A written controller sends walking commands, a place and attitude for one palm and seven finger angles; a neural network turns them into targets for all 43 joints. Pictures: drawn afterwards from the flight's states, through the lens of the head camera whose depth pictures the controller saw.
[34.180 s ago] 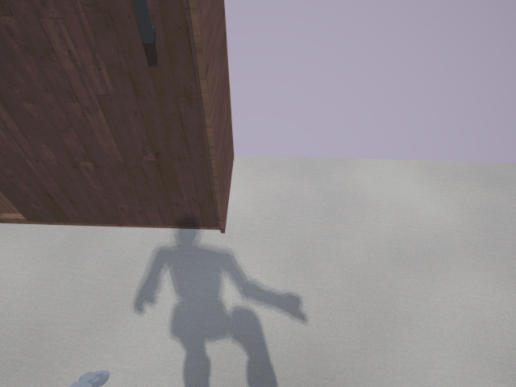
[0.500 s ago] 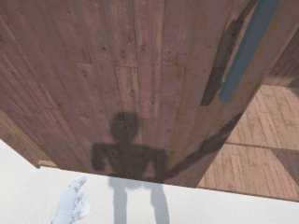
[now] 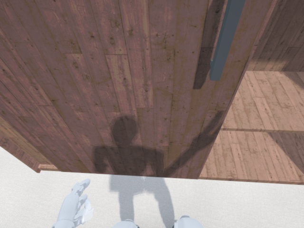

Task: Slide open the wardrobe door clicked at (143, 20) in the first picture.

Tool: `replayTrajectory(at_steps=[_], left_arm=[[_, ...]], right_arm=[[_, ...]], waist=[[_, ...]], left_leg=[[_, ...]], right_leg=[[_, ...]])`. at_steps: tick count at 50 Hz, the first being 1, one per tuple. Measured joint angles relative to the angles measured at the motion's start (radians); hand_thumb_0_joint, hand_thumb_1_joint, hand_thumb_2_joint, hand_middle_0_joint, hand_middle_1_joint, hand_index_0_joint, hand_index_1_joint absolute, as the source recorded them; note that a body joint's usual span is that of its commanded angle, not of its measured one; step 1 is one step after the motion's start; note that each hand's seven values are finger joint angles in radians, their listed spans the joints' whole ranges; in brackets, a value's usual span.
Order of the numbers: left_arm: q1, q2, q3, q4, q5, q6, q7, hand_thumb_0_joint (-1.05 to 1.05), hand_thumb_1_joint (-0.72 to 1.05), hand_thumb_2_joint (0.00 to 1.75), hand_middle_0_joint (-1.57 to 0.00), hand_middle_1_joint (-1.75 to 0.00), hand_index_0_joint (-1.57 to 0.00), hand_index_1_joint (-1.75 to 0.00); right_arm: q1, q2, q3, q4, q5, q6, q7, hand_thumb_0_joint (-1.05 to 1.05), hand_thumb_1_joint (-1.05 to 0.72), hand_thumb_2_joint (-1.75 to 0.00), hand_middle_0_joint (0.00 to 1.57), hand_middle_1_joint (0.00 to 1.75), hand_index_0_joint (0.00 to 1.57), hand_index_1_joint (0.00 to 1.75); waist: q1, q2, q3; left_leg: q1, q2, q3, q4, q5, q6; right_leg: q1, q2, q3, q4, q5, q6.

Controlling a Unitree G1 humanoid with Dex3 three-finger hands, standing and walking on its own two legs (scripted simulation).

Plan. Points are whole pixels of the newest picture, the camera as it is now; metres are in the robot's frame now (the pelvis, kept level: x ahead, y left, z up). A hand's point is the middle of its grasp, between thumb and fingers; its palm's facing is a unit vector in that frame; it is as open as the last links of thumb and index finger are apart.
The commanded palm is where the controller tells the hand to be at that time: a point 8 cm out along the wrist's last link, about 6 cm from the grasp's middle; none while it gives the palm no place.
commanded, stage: step back with the hand held close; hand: right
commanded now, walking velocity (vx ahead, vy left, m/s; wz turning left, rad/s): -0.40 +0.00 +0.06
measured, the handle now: (224, 29) +0.46 -0.14 +0.28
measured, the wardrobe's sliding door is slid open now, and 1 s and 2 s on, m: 0.70 0.70 0.70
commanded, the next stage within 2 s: stop stepping back and stand still in 0.38 s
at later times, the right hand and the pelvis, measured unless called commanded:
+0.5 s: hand out of the picture +0.13 -0.24 +0.19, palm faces +0.28 +0.85 -0.44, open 7.4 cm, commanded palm +0.07 -0.30 +0.20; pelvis -0.10 -0.01 +0.02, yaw +6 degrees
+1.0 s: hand out of the picture +0.05 -0.30 +0.18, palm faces +0.42 +0.83 -0.36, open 7.4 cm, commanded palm +0.00 -0.33 +0.20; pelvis -0.16 -0.04 +0.02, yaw +5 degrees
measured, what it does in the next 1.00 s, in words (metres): walks backwards: left foot, then right foot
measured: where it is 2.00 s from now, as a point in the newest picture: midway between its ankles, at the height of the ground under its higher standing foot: outside the picture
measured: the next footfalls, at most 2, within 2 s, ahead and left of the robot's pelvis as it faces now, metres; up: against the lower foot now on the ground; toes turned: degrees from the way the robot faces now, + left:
left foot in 0.44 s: -0.09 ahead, +0.08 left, +0.00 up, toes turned -1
right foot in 0.62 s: -0.04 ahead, -0.09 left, +0.00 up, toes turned +6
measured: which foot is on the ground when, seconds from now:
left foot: down 0.00-0.12, up 0.14-0.42, down 0.44-1.00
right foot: down 0.00-0.46, up 0.48-0.60, down 0.62-1.00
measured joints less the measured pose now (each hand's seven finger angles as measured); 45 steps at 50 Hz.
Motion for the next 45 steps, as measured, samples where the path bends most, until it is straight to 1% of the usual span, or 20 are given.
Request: replayTrajectory(at_steps=[4, 5, 7, 10, 12, 14, 18, 22, 23, 25, 27, 28, 30, 31, 32, 34, 37, 41, 43, 45], left_arm=[[-0.021, 0.003, 0.006, 0.037, 0.005, 0.021, -0.015, 0.01, 0.90, 0.90, -0.20, -0.30, -0.20, -0.30], [-0.021, 0.002, 0.007, 0.038, 0.004, 0.028, -0.015, 0.01, 0.90, 0.90, -0.20, -0.30, -0.20, -0.30], [-0.025, 0.000, 0.008, 0.028, 0.003, 0.032, -0.008, 0.01, 0.91, 0.90, -0.20, -0.30, -0.20, -0.30], [-0.027, -0.024, 0.020, 0.030, 0.012, 0.014, 0.000, 0.01, 0.91, 0.90, -0.20, -0.30, -0.20, -0.30], [-0.019, -0.042, 0.023, 0.039, 0.015, -0.002, -0.008, 0.01, 0.91, 0.90, -0.20, -0.30, -0.20, -0.30], [-0.010, -0.051, 0.016, 0.048, 0.015, -0.016, -0.018, 0.01, 0.91, 0.90, -0.20, -0.30, -0.20, -0.30], [-0.008, -0.054, -0.002, 0.060, 0.023, -0.028, -0.027, 0.01, 0.90, 0.90, -0.21, -0.30, -0.21, -0.30], [-0.034, -0.060, -0.014, 0.039, 0.030, -0.005, -0.024, 0.01, 0.90, 0.90, -0.21, -0.30, -0.21, -0.30], [-0.048, -0.055, -0.014, 0.036, 0.030, 0.005, -0.023, 0.01, 0.90, 0.90, -0.21, -0.30, -0.21, -0.30], [-0.057, -0.044, -0.011, 0.048, 0.021, 0.026, -0.017, 0.01, 0.90, 0.90, -0.21, -0.30, -0.21, -0.30], [-0.034, -0.040, -0.009, 0.059, 0.008, 0.041, -0.011, 0.01, 0.90, 0.90, -0.21, -0.30, -0.21, -0.30], [-0.019, -0.036, -0.011, 0.059, 0.003, 0.048, -0.007, 0.01, 0.90, 0.90, -0.21, -0.30, -0.21, -0.30], [0.012, -0.019, -0.016, 0.049, -0.005, 0.050, 0.006, 0.01, 0.90, 0.90, -0.21, -0.30, -0.21, -0.30], [0.027, -0.002, -0.014, 0.040, -0.008, 0.044, 0.013, 0.01, 0.90, 0.90, -0.21, -0.30, -0.21, -0.30], [0.030, 0.002, -0.006, 0.046, -0.014, 0.036, 0.019, 0.01, 0.90, 0.90, -0.21, -0.30, -0.21, -0.30], [0.027, 0.001, -0.003, 0.056, -0.021, 0.027, 0.026, 0.01, 0.90, 0.90, -0.20, -0.30, -0.20, -0.30], [0.038, -0.003, -0.002, 0.049, -0.010, 0.001, 0.024, 0.01, 0.91, 0.90, -0.20, -0.30, -0.20, -0.30], [0.065, -0.005, -0.009, 0.028, -0.005, -0.012, 0.010, 0.01, 0.91, 0.90, -0.20, -0.30, -0.20, -0.30], [0.063, 0.000, -0.005, 0.032, 0.002, 0.004, 0.006, 0.01, 0.90, 0.90, -0.20, -0.30, -0.20, -0.30], [0.062, 0.005, 0.002, 0.047, 0.001, 0.024, 0.003, 0.01, 0.90, 0.90, -0.20, -0.30, -0.20, -0.30]], right_arm=[[-0.002, 0.019, 0.037, -0.030, 0.010, 0.000, -0.011, 0.01, -0.89, -0.90, 0.22, 0.31, 0.21, 0.30], [0.000, 0.015, 0.041, -0.038, 0.011, 0.001, -0.012, 0.01, -0.89, -0.90, 0.22, 0.31, 0.21, 0.30], [-0.005, -0.003, 0.036, -0.046, 0.010, -0.003, -0.012, 0.01, -0.89, -0.90, 0.22, 0.31, 0.21, 0.30], [-0.011, -0.026, 0.004, -0.019, 0.005, -0.010, -0.004, 0.01, -0.89, -0.89, 0.22, 0.31, 0.21, 0.30], [-0.006, -0.032, -0.010, -0.011, 0.018, -0.007, -0.006, 0.01, -0.89, -0.89, 0.22, 0.31, 0.21, 0.30], [0.013, -0.023, -0.009, -0.018, 0.032, -0.005, -0.012, 0.01, -0.89, -0.90, 0.22, 0.31, 0.21, 0.30], [0.028, 0.001, 0.036, -0.034, 0.042, 0.013, -0.009, 0.01, -0.89, -0.90, 0.21, 0.31, 0.21, 0.30], [0.030, -0.037, 0.042, -0.036, 0.055, 0.019, 0.010, 0.01, -0.89, -0.90, 0.21, 0.30, 0.20, 0.30], [0.028, -0.042, 0.042, -0.030, 0.055, 0.012, 0.016, 0.01, -0.89, -0.90, 0.21, 0.30, 0.20, 0.30], [0.033, -0.044, 0.058, -0.018, 0.057, 0.005, 0.025, 0.01, -0.89, -0.90, 0.21, 0.31, 0.21, 0.30], [0.062, -0.048, 0.068, -0.015, 0.051, 0.012, 0.030, 0.01, -0.89, -0.90, 0.22, 0.31, 0.21, 0.30], [0.078, -0.048, 0.067, -0.011, 0.049, 0.019, 0.029, 0.01, -0.89, -0.90, 0.22, 0.31, 0.21, 0.30], [0.094, -0.042, 0.063, 0.009, 0.044, 0.036, 0.020, 0.01, -0.89, -0.89, 0.22, 0.31, 0.21, 0.30], [0.090, -0.036, 0.064, 0.020, 0.042, 0.046, 0.014, 0.01, -0.89, -0.89, 0.22, 0.31, 0.21, 0.30], [0.070, -0.036, 0.065, 0.039, 0.042, 0.054, 0.008, 0.01, -0.89, -0.89, 0.22, 0.31, 0.21, 0.30], [0.040, -0.035, 0.059, 0.071, 0.044, 0.073, -0.004, 0.01, -0.89, -0.89, 0.22, 0.31, 0.21, 0.30], [0.040, -0.022, 0.057, 0.070, 0.040, 0.094, -0.012, 0.01, -0.89, -0.89, 0.22, 0.31, 0.21, 0.30], [0.092, -0.021, 0.060, 0.024, 0.027, 0.070, -0.009, 0.01, -0.89, -0.90, 0.22, 0.31, 0.21, 0.30], [0.103, -0.019, 0.067, 0.032, 0.021, 0.054, 0.002, 0.01, -0.89, -0.90, 0.22, 0.31, 0.21, 0.30], [0.104, -0.019, 0.073, 0.045, 0.020, 0.051, 0.008, 0.01, -0.89, -0.90, 0.22, 0.31, 0.21, 0.30]], waist=[[0.004, 0.030, -0.008], [0.012, 0.037, -0.015], [0.021, 0.044, -0.008], [0.033, 0.016, -0.001], [0.027, 0.005, -0.014], [0.015, -0.003, -0.034], [0.004, -0.016, -0.065], [0.001, 0.004, -0.068], [-0.001, -0.007, -0.058], [0.001, -0.026, -0.050], [0.000, 0.001, -0.082], [0.002, 0.017, -0.099], [0.019, 0.027, -0.125], [0.029, 0.012, -0.131], [0.041, 0.020, -0.125], [0.045, 0.051, -0.101], [0.060, 0.056, -0.087], [0.063, 0.041, -0.103], [0.058, 0.013, -0.103], [0.034, 0.003, -0.112]], left_leg=[[-0.011, 0.021, -0.015, -0.021, 0.025, -0.008], [-0.017, 0.026, -0.016, -0.025, 0.031, -0.013], [-0.030, 0.023, -0.022, -0.015, 0.017, -0.014], [-0.061, -0.051, -0.037, 0.265, -0.152, -0.001], [-0.035, -0.078, -0.017, 0.357, -0.230, 0.006], [0.028, -0.078, 0.016, 0.307, -0.279, 0.010], [0.181, -0.059, 0.040, 0.048, -0.293, 0.022], [0.309, -0.022, 0.040, -0.251, -0.171, 0.047], [0.306, -0.026, 0.038, -0.274, -0.107, 0.043], [0.286, -0.035, 0.031, -0.244, -0.081, 0.024], [0.256, -0.013, 0.007, -0.210, -0.094, 0.013], [0.245, -0.001, -0.005, -0.200, -0.098, 0.009], [0.227, 0.010, -0.011, -0.178, -0.105, 0.001], [0.218, 0.003, -0.001, -0.162, -0.111, -0.004], [0.210, 0.013, 0.007, -0.144, -0.117, -0.009], [0.206, 0.034, 0.002, -0.121, -0.100, -0.001], [0.201, 0.015, 0.006, -0.072, -0.182, 0.017], [0.260, -0.003, 0.050, -0.207, -0.163, 0.040], [0.260, -0.012, 0.062, -0.227, -0.099, 0.048], [0.247, -0.012, 0.060, -0.215, -0.072, 0.060]], right_leg=[[0.021, 0.033, 0.006, 0.021, -0.050, 0.030], [0.042, 0.037, 0.007, -0.019, -0.029, 0.025], [0.041, 0.038, 0.003, -0.061, 0.109, -0.001], [0.035, 0.011, 0.021, -0.079, 0.126, -0.025], [0.043, -0.011, 0.027, -0.132, 0.153, -0.022], [0.052, -0.035, 0.021, -0.193, 0.193, -0.015], [0.054, -0.057, 0.002, -0.296, 0.270, -0.011], [0.023, -0.050, -0.033, -0.338, 0.334, 0.002], [0.007, -0.060, -0.036, -0.318, 0.332, 0.010], [-0.017, -0.055, -0.007, -0.202, 0.185, 0.044], [-0.025, -0.008, 0.006, -0.016, 0.053, 0.059], [-0.005, 0.010, 0.002, 0.021, 0.023, 0.059], [0.086, 0.026, -0.005, -0.067, 0.051, 0.050], [0.139, 0.022, 0.003, -0.152, 0.082, 0.031], [0.151, 0.035, 0.007, -0.183, 0.072, -0.003], [0.167, 0.058, -0.002, -0.206, 0.089, -0.030], [0.196, 0.062, 0.007, -0.273, 0.148, -0.030], [0.192, 0.062, 0.023, -0.306, 0.180, -0.020], [0.164, 0.055, 0.034, -0.255, 0.121, -0.009], [0.110, 0.056, 0.036, -0.098, 0.021, 0.007]])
